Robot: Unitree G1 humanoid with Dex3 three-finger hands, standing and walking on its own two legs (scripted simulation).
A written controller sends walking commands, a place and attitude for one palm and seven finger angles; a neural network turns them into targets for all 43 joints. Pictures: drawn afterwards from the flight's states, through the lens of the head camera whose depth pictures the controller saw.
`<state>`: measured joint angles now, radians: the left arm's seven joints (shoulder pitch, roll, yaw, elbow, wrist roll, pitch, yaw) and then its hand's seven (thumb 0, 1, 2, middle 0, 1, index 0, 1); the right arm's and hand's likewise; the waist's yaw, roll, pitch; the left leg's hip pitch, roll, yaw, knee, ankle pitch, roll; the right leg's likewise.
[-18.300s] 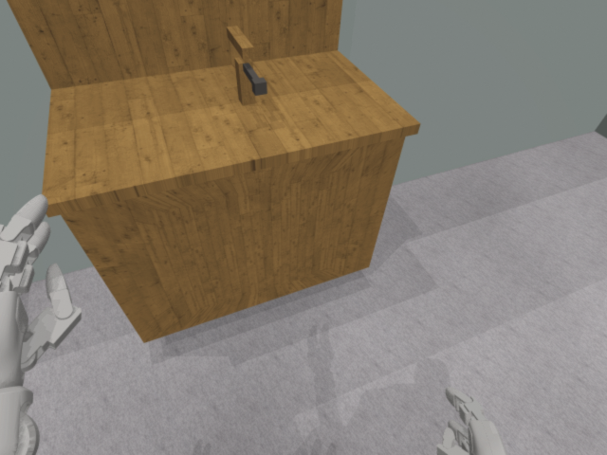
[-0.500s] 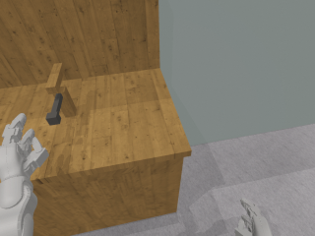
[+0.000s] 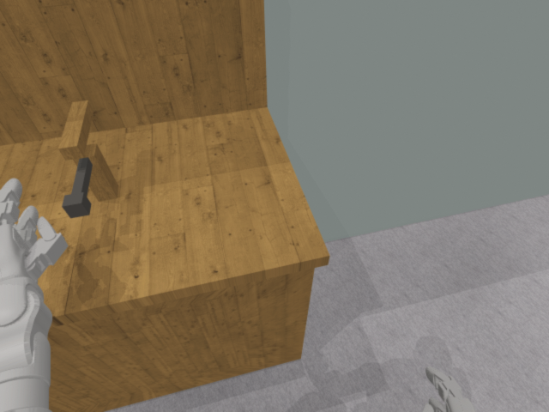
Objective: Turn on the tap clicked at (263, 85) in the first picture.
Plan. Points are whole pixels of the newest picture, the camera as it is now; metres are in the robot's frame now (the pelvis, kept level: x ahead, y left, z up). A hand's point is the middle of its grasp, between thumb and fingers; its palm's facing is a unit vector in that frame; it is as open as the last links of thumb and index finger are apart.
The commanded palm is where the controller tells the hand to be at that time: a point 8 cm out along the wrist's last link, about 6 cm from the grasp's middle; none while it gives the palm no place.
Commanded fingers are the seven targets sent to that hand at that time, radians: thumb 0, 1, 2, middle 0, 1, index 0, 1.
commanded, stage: reach beside the lever's end, fingers flat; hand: left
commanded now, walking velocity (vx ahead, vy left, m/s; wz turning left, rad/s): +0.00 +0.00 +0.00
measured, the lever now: (77, 205) +0.38 +0.34 +0.09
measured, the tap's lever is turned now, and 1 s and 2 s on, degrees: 0 0 15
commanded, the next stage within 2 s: push the lever round in 0.70 s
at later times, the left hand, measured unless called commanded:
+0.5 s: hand (65, 216) +0.36 +0.35 +0.09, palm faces +0.51 -0.85 -0.10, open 7.8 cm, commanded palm +0.31 +0.39 +0.09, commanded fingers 0.00 0.90 0.90 -0.15 -0.15 -0.15 -0.15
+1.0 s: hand (64, 226) +0.34 +0.34 +0.09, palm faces +0.52 -0.85 -0.08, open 7.8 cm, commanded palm +0.30 +0.37 +0.09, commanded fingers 0.00 0.90 0.90 -0.15 -0.15 -0.15 -0.15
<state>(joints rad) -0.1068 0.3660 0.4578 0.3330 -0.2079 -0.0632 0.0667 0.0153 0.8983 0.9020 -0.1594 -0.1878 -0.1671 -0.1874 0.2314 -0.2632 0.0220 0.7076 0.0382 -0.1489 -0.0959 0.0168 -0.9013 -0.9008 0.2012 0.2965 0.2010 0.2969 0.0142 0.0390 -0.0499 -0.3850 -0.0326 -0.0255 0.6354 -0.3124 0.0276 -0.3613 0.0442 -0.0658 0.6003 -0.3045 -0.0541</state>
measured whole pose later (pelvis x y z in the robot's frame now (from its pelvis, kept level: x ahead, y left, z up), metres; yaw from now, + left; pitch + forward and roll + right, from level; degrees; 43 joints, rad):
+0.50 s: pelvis +0.01 +0.01 -0.01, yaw -1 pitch +9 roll -2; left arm -0.30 0.48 0.55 0.66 -0.18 -0.19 -0.03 0.02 0.90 0.90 -0.15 -0.15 -0.16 -0.15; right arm 0.32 -0.28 0.01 0.70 0.03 -0.08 -0.07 0.01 -0.90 -0.90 0.20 0.30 0.20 0.30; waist -0.04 0.03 -0.07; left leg -0.51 -0.02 -0.01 0.70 -0.34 0.04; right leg -0.47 0.05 -0.05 0.64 -0.31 -0.04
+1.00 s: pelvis +0.01 +0.02 -0.01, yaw +0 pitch +7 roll -2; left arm -0.22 0.38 0.46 0.49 -0.18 -0.16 0.04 0.02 0.90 0.90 -0.15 -0.15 -0.15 -0.15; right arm 0.25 -0.25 0.01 0.68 0.03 -0.09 -0.07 0.01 -0.90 -0.90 0.20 0.30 0.20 0.30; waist 0.00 0.03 -0.08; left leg -0.47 -0.05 -0.02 0.70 -0.35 0.05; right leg -0.43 0.03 -0.06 0.63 -0.32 -0.02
